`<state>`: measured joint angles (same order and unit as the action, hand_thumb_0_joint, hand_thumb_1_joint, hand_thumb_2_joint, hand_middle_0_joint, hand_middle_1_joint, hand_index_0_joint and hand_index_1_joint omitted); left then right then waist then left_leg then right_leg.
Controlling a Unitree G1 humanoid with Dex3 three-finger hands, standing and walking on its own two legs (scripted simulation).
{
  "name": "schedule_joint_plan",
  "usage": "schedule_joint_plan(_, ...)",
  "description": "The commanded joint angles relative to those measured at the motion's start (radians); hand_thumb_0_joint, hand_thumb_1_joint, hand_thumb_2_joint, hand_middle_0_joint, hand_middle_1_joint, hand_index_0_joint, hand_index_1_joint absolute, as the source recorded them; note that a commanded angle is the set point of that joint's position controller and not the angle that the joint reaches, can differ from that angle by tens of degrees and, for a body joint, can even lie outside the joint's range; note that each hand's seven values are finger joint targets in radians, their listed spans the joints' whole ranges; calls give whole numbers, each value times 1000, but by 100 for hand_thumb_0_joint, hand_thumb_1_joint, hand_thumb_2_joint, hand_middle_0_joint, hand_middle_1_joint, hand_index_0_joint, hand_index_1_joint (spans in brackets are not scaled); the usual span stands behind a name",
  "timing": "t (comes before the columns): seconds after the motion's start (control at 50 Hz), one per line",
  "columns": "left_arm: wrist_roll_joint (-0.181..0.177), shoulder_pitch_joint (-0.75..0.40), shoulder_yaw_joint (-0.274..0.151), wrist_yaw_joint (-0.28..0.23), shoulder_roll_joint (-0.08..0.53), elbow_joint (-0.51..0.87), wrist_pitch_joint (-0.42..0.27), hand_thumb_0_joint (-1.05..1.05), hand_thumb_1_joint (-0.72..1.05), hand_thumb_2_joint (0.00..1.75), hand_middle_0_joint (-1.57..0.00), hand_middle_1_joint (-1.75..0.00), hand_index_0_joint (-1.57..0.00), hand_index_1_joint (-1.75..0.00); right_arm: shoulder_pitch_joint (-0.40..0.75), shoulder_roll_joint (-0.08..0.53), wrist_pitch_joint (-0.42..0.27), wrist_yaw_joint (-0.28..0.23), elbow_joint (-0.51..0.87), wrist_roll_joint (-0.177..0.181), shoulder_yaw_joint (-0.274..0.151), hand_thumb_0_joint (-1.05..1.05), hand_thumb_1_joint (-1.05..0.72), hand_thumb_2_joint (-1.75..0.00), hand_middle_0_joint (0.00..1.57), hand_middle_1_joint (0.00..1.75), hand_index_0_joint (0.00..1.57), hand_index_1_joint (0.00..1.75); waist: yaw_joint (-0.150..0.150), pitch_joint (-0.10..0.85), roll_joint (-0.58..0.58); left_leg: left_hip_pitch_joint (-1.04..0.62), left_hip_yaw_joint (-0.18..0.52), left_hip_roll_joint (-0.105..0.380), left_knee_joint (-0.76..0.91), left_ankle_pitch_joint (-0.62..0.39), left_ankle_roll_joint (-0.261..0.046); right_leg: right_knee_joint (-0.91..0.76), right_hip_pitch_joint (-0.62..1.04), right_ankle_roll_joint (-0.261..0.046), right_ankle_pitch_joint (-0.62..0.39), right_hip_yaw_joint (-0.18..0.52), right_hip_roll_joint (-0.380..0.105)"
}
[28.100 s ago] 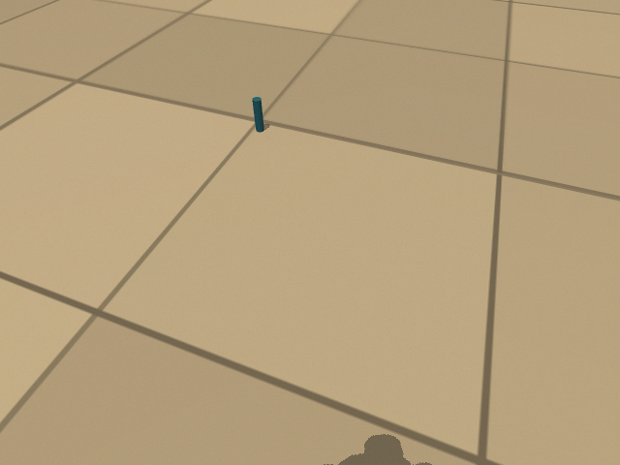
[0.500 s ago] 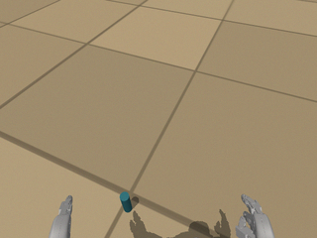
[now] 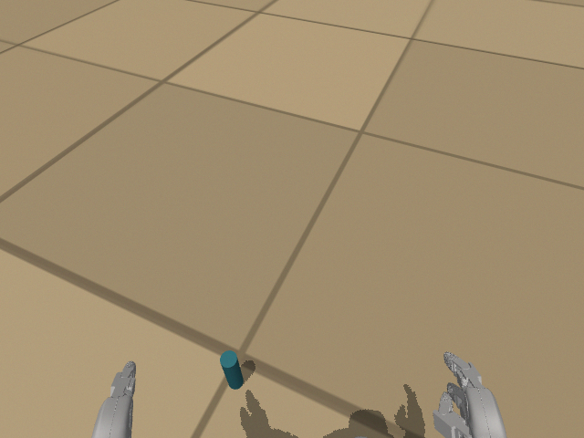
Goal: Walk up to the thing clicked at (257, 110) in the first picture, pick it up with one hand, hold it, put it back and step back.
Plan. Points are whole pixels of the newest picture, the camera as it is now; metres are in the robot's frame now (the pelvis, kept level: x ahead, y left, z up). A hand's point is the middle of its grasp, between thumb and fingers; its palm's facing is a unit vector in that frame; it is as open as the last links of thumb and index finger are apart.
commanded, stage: home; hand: left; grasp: from the side
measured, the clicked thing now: (232, 371) +0.42 +0.18 -0.63
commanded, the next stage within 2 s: stand in 0.64 s
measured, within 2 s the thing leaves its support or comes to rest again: neither
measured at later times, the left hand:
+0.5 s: hand (158, 424) +0.17 +0.19 -0.05, palm faces +0.11 -0.95 -0.28, open 17.6 cm
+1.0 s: hand (156, 423) +0.17 +0.19 -0.05, palm faces +0.11 -0.95 -0.28, open 14.2 cm
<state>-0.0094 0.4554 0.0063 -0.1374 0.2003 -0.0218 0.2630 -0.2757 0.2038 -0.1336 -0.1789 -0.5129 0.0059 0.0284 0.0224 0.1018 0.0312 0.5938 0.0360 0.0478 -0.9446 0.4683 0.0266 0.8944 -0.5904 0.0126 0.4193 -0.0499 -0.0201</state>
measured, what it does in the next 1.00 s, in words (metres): stands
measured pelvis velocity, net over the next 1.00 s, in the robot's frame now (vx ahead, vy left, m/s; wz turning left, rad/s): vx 0.00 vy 0.01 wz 0.00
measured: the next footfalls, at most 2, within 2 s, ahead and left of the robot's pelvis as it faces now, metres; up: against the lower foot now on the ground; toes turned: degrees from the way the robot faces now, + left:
none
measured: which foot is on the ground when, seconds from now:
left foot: down 0.00-1.00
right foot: down 0.00-1.00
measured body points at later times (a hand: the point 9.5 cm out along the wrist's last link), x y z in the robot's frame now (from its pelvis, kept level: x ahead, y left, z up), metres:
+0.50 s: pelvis +0.00 +0.00 +0.00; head +0.02 +0.01 +0.45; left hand +0.16 +0.24 -0.03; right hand +0.16 -0.24 -0.07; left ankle +0.01 +0.13 -0.69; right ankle +0.02 -0.13 -0.69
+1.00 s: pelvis +0.00 +0.01 +0.00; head +0.02 +0.01 +0.45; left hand +0.17 +0.24 -0.03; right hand +0.16 -0.23 -0.07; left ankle +0.01 +0.13 -0.69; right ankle +0.02 -0.13 -0.69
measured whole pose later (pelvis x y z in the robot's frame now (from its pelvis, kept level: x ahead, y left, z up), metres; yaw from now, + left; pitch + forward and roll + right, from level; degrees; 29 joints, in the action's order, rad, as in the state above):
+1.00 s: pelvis +0.00 +0.01 +0.00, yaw +0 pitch +7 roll -2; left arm -0.01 0.47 0.00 -0.14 0.21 0.02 0.25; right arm -0.28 0.20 -0.14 -0.18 -0.51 0.00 0.02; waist 0.02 0.10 0.03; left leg 0.60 0.03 0.04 -0.96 0.48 0.02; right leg 0.90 -0.59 0.02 0.42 -0.05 -0.02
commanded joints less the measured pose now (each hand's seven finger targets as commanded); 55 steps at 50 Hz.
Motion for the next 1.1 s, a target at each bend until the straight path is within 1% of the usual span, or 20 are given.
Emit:
schedule_joint_plan(0.0, 6, -64, -58, -9, 117, 225, -59, 0, -59, 3, -5, -5, -5, -5, 72, 116, -56, -17, 159, -2, -51, 0, -90, -90, 20, 30, 20, 30, 4, 86, -13, -38, -35, -42, 164, -158, -34, -160, 78, -15, -124, -14, 32)
schedule_joint_plan(0.06, 5, -12, -46, -5, 84, 145, -54, 0, -58, 4, -5, -5, -5, -5, 80, 108, -58, -14, 163, 0, -41, 0, -90, -90, 20, 30, 20, 30, 2, 44, -31, -4, -36, -46, 170, -98, -37, -171, 63, -13, -69, -14, 30)
schedule_joint_plan(0.1, 6, -41, -56, -6, 108, 188, -60, 0, -56, 5, -5, -6, -5, -5, 77, 110, -57, -15, 162, -1, -44, 0, -90, -90, 20, 30, 20, 30, 2, 63, -16, -11, -40, -50, 167, -88, -37, -177, 64, -13, -58, -10, 28)
schedule_joint_plan(0.18, 5, -34, -53, -7, 106, 215, -62, 0, -58, 4, -5, -5, -5, -5, 71, 118, -61, -16, 161, -1, -52, 0, -90, -90, 20, 30, 20, 30, 2, 96, -3, -34, -37, -45, 158, -156, -33, -157, 78, -16, -125, -14, 32)
schedule_joint_plan(0.2, 6, 9, -43, -6, 79, 150, -57, 0, -57, 4, -5, -5, -5, -5, 70, 107, -61, -15, 157, 0, -43, 0, -90, -90, 20, 30, 20, 30, 6, 74, -30, -25, -35, -43, 159, -141, -35, -156, 70, -15, -111, -14, 33)
schedule_joint_plan(0.24, 6, -50, -65, -10, 121, 247, -67, 0, -60, 3, -4, -5, -4, -5, 61, 118, -59, -15, 154, -1, -52, 0, -90, -90, 20, 30, 20, 30, -3, 122, 15, -49, -33, -42, 156, -193, -30, -140, 92, -20, -156, -15, 33)
schedule_joint_plan(0.3, 6, -51, -47, -10, 104, 227, -65, 0, -57, 4, -5, -5, -5, -5, 78, 123, -62, -15, 162, 0, -54, 0, -90, -90, 20, 30, 20, 30, 4, 78, 7, -31, -27, -38, 170, -156, -30, -143, 69, -21, -121, -22, 36)
schedule_joint_plan(0.32, 7, -38, -64, -13, 110, 205, -65, 0, -59, 3, -4, -5, -4, -5, 68, 121, -61, -15, 156, -2, -53, 0, -90, -90, 20, 30, 20, 30, -1, 85, 3, -29, -24, -37, 173, -145, -31, -141, 71, -22, -110, -21, 37)
schedule_joint_plan(0.36, 8, 35, -37, -5, 68, 150, -61, 0, -61, 2, -4, -5, -4, -5, 71, 108, -61, -12, 160, -1, -46, 0, -90, -90, 20, 30, 20, 30, -4, 68, -2, -20, -24, -38, 172, -146, -31, -144, 66, -22, -107, -23, 38)
schedule_joint_plan(0.38, 6, -42, -58, -9, 111, 234, -69, 0, -59, 3, -4, -5, -4, -5, 64, 116, -60, -12, 159, -2, -52, 0, -90, -90, 20, 30, 20, 30, -5, 107, 1, -35, -23, -37, 169, -169, -30, -137, 84, -21, -128, -25, 38)
schedule_joint_plan(0.4, 7, -38, -63, -12, 117, 246, -70, 0, -58, 4, -5, -5, -5, -5, 70, 120, -61, -14, 163, 0, -56, 0, -90, -90, 20, 30, 20, 30, -12, 112, 20, -39, -27, -40, 167, -184, -28, -137, 88, -22, -143, -23, 36)
schedule_joint_plan(0.5, 10, 10, -41, -7, 80, 163, -63, 0, -59, 3, -4, -5, -4, -5, 56, 106, -63, -15, 148, -3, -48, 0, -90, -90, 20, 30, 20, 30, 6, 77, -13, -30, -33, -40, 151, -190, -32, -143, 72, -16, -155, -18, 34)
schedule_joint_plan(0.54, 8, -13, -63, -8, 110, 221, -68, 0, -59, 3, -5, -5, -5, -5, 66, 118, -62, -12, 163, -2, -55, 0, -90, -90, 20, 30, 20, 30, -8, 99, -1, -31, -30, -42, 155, -191, -31, -139, 87, -20, -153, -20, 33)
schedule_joint_plan(0.72, 8, -12, -53, -8, 101, 210, -63, 0, -57, 4, -5, -5, -5, -5, 50, 121, -61, -10, 155, -2, -57, 0, -90, -90, 20, 30, 20, 30, 6, 109, 4, -50, -26, -36, 147, -240, -27, -123, 86, -20, -196, -24, 38)
schedule_joint_plan(0.78, 8, -8, -46, -6, 96, 214, -64, 0, -33, 28, -20, -29, -20, -29, 53, 122, -58, -11, 159, -3, -57, 0, -90, -90, 20, 30, 20, 30, 6, 105, -9, -49, -27, -35, 145, -250, -28, -126, 86, -19, -202, -25, 37)
schedule_joint_plan(0.86, 7, -25, -53, -9, 103, 230, -66, 0, -1, 60, -20, -30, -20, -30, 68, 118, -58, -10, 165, -1, -54, 0, -90, -90, 20, 30, 20, 30, -5, 80, -8, -24, -27, -39, 160, -173, -31, -141, 77, -19, -136, -23, 33)
schedule_joint_plan(0.94, 7, 2, -52, -8, 100, 229, -63, 0, 31, 90, -20, -30, -20, -30, 58, 118, -58, -11, 163, -2, -55, 0, -90, -90, 20, 30, 20, 30, -4, 100, 6, -40, -28, -38, 154, -207, -29, -132, 85, -21, -166, -23, 34)
schedule_joint_plan(1.04, 8, -25, -49, -9, 103, 222, -64, 0, 71, 90, -20, -30, -20, -30, 55, 122, -57, -9, 158, -3, -55, 0, -90, -90, 20, 30, 20, 30, 3, 85, 13, -35, -24, -35, 158, -205, -27, -125, 72, -21, -161, -26, 37)
schedule_joint_plan(1.06, 105, -195, -101, 38, 225, -129, -170, 0, 79, 90, -20, -30, -20, -30, 114, 260, 13, 51, -58, -119, -89, 0, -90, -90, 20, 30, 20, 30, -37, -55, -47, -60, 54, 0, 219, -318, -62, -141, 198, -64, -166, 50, -42)
schedule_joint_plan(1.08, 114, -151, -106, 63, 236, -237, -214, 0, 87, 90, -20, -30, -20, -30, 100, 261, 43, 82, -94, -128, -100, 0, -90, -90, 20, 30, 20, 30, -45, 6, -89, -107, 19, -3, 187, -311, -87, -170, 210, -89, -193, 88, -66)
